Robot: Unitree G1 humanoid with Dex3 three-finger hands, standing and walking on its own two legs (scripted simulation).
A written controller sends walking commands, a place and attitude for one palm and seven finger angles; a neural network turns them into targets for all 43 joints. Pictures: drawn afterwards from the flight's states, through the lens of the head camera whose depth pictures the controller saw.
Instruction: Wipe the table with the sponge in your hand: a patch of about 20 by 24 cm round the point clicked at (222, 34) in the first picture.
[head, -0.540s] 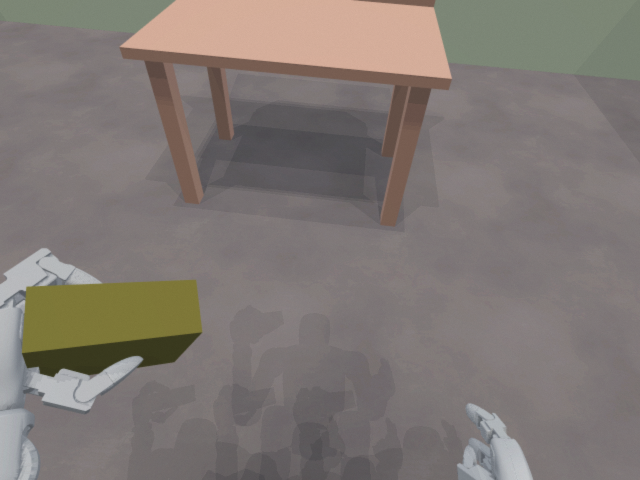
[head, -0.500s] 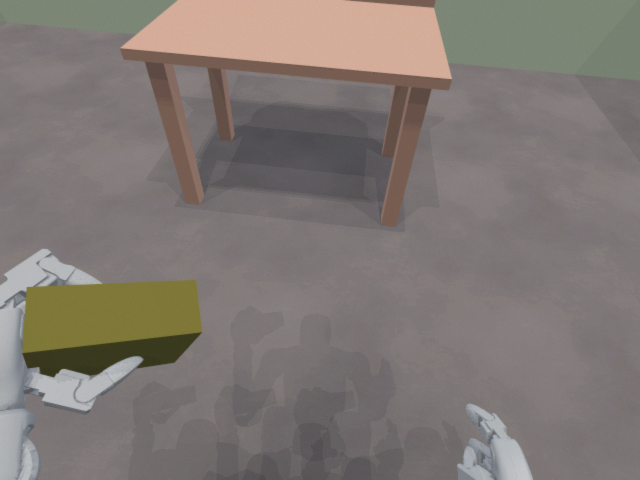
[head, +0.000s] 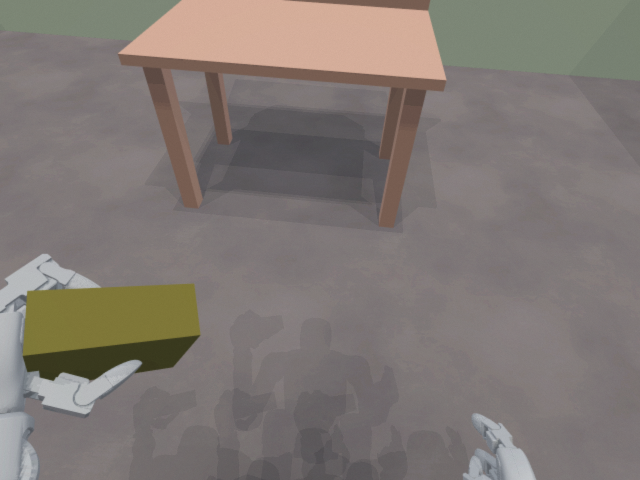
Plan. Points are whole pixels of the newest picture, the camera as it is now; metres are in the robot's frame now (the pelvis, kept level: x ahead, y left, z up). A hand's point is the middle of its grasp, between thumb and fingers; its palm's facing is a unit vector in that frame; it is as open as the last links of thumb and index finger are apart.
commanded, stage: walk to a spot facing it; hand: left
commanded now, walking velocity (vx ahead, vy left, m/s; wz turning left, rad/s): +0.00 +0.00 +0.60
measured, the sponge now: (138, 333) +0.23 +0.20 +0.13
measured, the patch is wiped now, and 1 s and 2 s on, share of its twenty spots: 0.00 0.00 0.00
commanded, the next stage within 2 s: none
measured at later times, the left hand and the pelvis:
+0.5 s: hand (27, 407) +0.14 +0.25 +0.16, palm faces +0.50 -0.74 -0.45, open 9.6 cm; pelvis -0.02 -0.02 -0.01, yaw +12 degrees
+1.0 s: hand out of the picture +0.10 +0.34 +0.17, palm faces +0.74 -0.54 -0.40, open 9.6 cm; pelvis +0.01 +0.02 -0.01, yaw +28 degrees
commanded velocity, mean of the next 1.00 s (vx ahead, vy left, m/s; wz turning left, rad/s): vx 0.25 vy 0.00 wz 0.50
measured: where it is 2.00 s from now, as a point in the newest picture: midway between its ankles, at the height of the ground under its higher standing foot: outside the picture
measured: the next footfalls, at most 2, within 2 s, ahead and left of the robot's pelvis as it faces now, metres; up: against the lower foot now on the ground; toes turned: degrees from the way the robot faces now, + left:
right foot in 0.44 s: +0.02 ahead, -0.11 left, +0.00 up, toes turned +7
left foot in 0.84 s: +0.02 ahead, +0.16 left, +0.00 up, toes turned +35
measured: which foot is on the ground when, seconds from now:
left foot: down 0.00-0.46, up 0.48-0.82, down 0.84-1.00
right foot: down 0.00-0.24, up 0.26-0.42, down 0.44-0.84, up 0.86-1.00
